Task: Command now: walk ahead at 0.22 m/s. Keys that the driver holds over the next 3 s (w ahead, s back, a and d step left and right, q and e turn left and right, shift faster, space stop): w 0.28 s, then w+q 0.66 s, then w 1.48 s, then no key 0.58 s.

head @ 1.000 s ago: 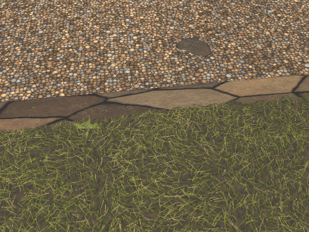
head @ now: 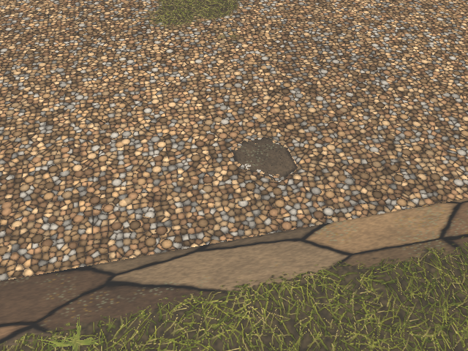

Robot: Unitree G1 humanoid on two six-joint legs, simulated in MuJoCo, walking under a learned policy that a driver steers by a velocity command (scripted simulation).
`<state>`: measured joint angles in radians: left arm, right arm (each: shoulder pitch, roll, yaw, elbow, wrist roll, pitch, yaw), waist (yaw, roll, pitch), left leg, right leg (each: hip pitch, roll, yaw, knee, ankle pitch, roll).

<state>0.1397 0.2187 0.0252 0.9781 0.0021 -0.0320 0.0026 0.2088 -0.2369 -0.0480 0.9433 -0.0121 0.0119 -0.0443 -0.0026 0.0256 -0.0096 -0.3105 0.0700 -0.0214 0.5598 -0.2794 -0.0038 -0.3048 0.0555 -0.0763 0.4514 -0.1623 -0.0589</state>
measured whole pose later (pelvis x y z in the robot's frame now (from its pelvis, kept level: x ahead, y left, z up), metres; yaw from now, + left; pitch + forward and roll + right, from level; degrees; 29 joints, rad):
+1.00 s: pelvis +0.41 +0.05 +0.00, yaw +20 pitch +0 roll +1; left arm 0.17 0.27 0.06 0.88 -0.02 -0.13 0.01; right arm 0.21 -0.26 -0.08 0.81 0.00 -0.06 0.03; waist -0.01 -0.01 0.06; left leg -0.29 -0.12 0.01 0.43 -0.14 0.12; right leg -0.50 -0.10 0.04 1.18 -0.34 -0.01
